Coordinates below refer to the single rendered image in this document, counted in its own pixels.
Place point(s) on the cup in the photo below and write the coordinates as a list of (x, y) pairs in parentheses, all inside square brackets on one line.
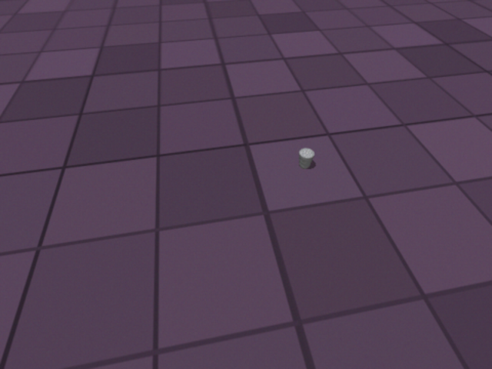
[(306, 156)]

